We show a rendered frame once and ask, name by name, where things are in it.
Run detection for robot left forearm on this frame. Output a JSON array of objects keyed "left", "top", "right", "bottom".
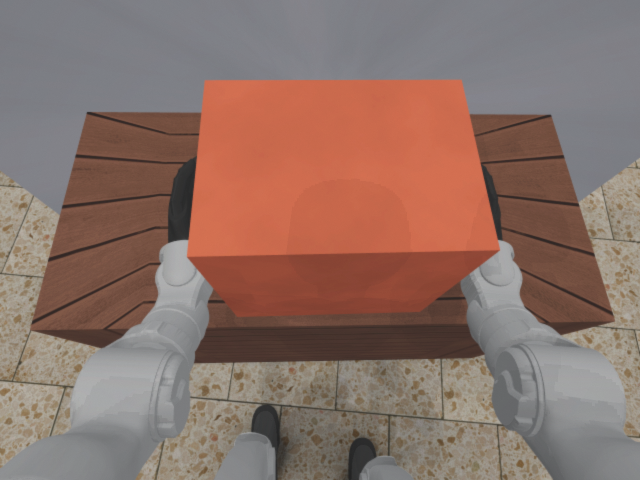
[{"left": 70, "top": 240, "right": 213, "bottom": 426}]

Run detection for robot right forearm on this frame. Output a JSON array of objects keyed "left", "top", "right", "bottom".
[{"left": 461, "top": 240, "right": 626, "bottom": 427}]

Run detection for pedestal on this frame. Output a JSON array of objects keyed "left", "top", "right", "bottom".
[{"left": 30, "top": 112, "right": 615, "bottom": 363}]

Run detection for left robot hand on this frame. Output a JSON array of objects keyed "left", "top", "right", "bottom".
[{"left": 168, "top": 156, "right": 197, "bottom": 243}]

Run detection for robot left upper arm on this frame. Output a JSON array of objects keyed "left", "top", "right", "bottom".
[{"left": 0, "top": 347, "right": 190, "bottom": 480}]

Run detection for right robot hand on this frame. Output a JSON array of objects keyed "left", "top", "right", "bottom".
[{"left": 481, "top": 164, "right": 503, "bottom": 241}]

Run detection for right robot shin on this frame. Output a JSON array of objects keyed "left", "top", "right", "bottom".
[{"left": 361, "top": 456, "right": 398, "bottom": 473}]

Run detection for carton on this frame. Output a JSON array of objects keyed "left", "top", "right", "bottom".
[{"left": 187, "top": 80, "right": 500, "bottom": 317}]

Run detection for robot right upper arm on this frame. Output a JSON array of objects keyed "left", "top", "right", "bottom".
[{"left": 491, "top": 343, "right": 640, "bottom": 480}]

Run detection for left robot thigh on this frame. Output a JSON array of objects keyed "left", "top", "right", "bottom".
[{"left": 214, "top": 441, "right": 276, "bottom": 480}]

